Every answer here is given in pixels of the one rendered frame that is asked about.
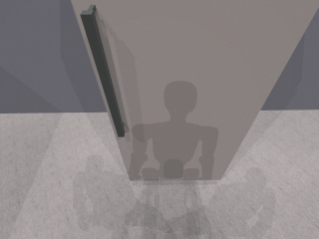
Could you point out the handle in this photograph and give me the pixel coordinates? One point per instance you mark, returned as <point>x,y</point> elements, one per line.
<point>94,38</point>

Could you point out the fridge door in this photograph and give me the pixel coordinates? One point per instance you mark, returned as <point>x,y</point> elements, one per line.
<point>191,76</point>

